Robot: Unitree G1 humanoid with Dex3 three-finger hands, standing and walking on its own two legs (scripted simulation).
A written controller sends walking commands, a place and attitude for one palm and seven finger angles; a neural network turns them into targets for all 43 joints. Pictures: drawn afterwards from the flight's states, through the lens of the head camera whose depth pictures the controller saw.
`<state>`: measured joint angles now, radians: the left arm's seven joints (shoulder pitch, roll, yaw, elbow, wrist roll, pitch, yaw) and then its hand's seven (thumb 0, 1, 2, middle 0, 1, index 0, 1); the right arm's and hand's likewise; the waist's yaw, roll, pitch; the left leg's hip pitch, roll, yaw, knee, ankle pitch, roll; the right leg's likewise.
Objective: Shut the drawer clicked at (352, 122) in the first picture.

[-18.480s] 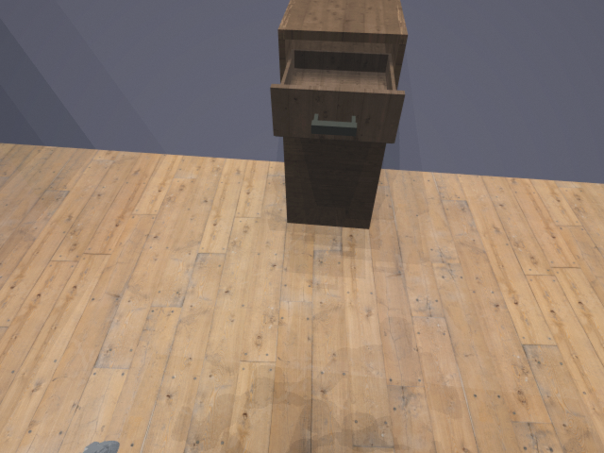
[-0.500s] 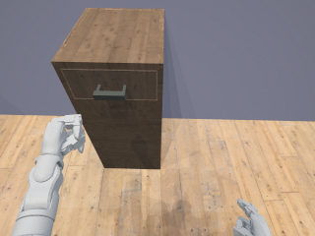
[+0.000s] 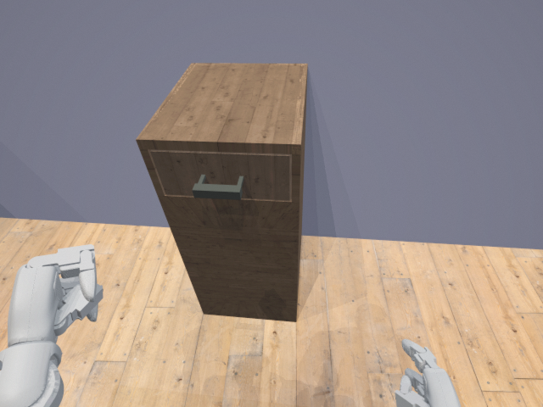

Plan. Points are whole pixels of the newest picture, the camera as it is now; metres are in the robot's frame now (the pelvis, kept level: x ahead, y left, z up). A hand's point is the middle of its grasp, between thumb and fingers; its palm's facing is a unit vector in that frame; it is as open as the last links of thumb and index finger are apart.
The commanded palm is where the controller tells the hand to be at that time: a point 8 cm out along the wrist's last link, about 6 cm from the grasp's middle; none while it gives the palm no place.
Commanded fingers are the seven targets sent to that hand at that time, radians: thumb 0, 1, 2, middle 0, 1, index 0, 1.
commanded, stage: draw the hand back to the body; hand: left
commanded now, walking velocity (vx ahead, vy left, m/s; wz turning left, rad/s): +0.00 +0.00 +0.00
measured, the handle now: (219, 185) +0.60 +0.20 -0.03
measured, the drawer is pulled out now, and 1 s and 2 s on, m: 0.00 0.00 0.00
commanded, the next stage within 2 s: step back with the hand held close in 0.28 s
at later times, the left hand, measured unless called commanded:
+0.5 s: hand (65, 299) +0.18 +0.25 +0.17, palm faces +0.42 -0.81 -0.42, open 3.3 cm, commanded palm +0.12 +0.28 +0.17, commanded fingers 0.00 0.90 0.90 -1.40 -1.60 -1.40 -1.60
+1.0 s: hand (30, 351) +0.13 +0.26 +0.15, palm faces +0.36 -0.79 -0.49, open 3.3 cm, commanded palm +0.07 +0.30 +0.17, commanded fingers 0.00 0.90 0.90 -1.40 -1.60 -1.40 -1.60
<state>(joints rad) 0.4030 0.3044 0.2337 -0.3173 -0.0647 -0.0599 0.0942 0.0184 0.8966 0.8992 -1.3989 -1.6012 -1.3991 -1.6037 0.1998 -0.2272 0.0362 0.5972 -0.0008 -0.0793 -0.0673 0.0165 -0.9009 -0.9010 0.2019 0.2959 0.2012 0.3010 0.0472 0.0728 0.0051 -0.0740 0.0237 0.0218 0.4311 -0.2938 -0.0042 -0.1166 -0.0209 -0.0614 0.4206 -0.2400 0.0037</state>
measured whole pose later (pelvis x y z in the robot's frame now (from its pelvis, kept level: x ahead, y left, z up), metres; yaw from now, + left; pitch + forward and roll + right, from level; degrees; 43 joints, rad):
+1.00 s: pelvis -0.07 +0.02 -0.01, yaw +0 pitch +0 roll +0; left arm 0.61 0.37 0.38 -0.56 -0.02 -0.21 0.13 0.02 0.89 0.90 -1.40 -1.60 -1.40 -1.60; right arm 0.18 -0.20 0.00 0.52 0.00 -0.04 -0.08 0.02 -0.90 -0.90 0.20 0.30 0.20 0.30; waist 0.01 0.01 0.04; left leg -0.31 -0.01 0.04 0.55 -0.25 0.03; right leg -0.35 -0.06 -0.04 0.53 -0.18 0.03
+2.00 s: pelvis -0.24 +0.00 -0.01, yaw -2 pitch +2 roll -4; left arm 0.57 0.42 0.36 -0.63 -0.05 -0.30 0.11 0.02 0.89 0.90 -1.40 -1.60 -1.40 -1.60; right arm 0.12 -0.15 0.02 0.63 -0.04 -0.11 -0.04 0.01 -0.90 -0.90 0.21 0.30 0.21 0.30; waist 0.00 0.02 0.02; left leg -0.52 0.08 -0.01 0.42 0.00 0.00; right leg -0.15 0.07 0.00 0.45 -0.33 0.00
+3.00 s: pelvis -0.28 +0.03 -0.02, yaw +1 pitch +0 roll -1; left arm 0.45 0.35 0.22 -0.19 0.03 -0.13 0.06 0.00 0.90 0.90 -1.39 -1.59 -1.39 -1.59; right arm 0.23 -0.25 -0.03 0.73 -0.02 -0.08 0.00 0.01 -0.90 -0.90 0.20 0.30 0.20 0.30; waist -0.02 0.06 -0.04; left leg -0.37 0.03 0.01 0.70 -0.27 0.01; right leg -0.32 0.01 -0.10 0.61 -0.30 -0.05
